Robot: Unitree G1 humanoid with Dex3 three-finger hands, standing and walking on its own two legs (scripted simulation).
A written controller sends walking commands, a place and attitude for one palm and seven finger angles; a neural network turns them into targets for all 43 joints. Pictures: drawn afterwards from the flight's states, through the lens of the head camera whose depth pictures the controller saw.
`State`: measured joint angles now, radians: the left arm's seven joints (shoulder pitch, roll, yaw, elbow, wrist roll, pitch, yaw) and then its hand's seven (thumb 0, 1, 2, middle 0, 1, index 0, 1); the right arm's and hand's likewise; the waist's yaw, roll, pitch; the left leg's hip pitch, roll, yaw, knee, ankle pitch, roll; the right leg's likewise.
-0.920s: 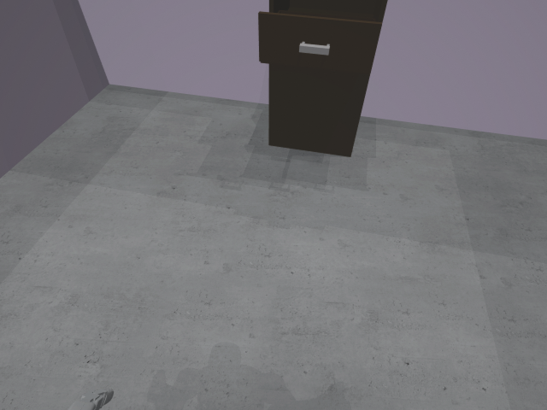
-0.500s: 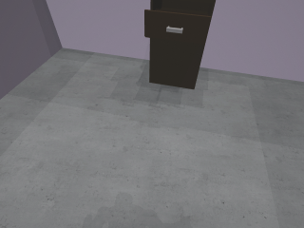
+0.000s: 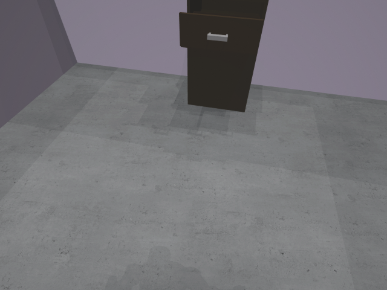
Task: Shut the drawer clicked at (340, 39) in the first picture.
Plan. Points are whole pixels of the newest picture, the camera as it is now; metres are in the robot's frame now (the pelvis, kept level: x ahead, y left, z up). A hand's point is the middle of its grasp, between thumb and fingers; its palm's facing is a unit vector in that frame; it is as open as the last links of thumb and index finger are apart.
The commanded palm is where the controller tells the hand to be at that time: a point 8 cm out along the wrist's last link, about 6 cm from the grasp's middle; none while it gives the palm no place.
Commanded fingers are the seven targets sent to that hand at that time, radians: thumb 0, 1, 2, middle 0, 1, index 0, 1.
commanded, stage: look at it before walking up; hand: left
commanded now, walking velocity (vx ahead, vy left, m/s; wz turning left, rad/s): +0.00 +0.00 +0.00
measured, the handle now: (217, 36) +1.36 -0.06 -0.04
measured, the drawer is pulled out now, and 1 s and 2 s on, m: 0.29 0.29 0.29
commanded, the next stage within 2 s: walk to a spot facing it in 0.52 s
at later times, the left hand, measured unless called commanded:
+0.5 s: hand out of the picture +0.08 +0.25 -0.16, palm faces -0.02 -0.94 -0.33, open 7.4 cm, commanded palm none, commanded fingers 0.00 0.90 0.90 -0.20 -0.30 -0.20 -0.30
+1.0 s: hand out of the picture +0.05 +0.18 -0.19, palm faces -0.02 -0.98 -0.19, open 7.4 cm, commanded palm none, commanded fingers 0.00 0.90 0.90 -0.20 -0.30 -0.20 -0.30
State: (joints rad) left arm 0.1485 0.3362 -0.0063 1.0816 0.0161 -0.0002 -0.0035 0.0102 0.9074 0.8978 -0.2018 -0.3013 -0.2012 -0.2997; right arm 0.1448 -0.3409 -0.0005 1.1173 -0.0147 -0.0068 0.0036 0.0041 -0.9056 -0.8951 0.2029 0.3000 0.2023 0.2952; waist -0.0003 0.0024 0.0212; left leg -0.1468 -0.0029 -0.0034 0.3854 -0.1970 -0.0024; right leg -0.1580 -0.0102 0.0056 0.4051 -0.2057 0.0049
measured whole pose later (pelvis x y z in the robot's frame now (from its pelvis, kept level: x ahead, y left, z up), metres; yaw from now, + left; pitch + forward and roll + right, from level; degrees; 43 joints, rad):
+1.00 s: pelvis +0.07 -0.01 -0.02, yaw -4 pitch +0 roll -1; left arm 0.39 0.19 0.02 1.09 0.03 -0.02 -0.02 0.01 0.91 0.90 -0.20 -0.30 -0.20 -0.30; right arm 0.34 -0.22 -0.02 1.12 -0.02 0.00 0.00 0.00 -0.91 -0.90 0.20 0.30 0.20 0.29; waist 0.01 0.02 -0.02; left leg -0.21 0.06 0.06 0.72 -0.47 0.00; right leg -0.18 0.05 0.04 0.60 -0.42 -0.02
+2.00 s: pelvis +0.47 -0.05 -0.01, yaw -23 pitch -1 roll -1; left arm 0.20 0.18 0.07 1.02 0.02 -0.07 0.02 -0.03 0.96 0.90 -0.20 -0.30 -0.20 -0.30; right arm 0.35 -0.12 -0.05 1.12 -0.03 -0.03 -0.01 0.01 -0.91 -0.90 0.20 0.30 0.20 0.29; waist -0.03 0.00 0.06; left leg -0.46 0.14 0.06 1.23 -0.32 -0.01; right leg -0.24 0.03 -0.13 0.49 -0.24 -0.08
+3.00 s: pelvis +0.76 -0.14 -0.01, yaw -29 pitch -1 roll +0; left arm 0.08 0.11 0.03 0.97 0.03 0.00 0.03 0.01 0.91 0.90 -0.20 -0.30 -0.20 -0.30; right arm 0.32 -0.13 -0.05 1.07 -0.02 0.05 -0.01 0.00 -0.91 -0.90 0.20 0.30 0.20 0.29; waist -0.06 0.02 0.05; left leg -0.40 0.10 0.08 1.09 -0.47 -0.03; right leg -0.31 -0.08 -0.26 0.53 -0.20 -0.06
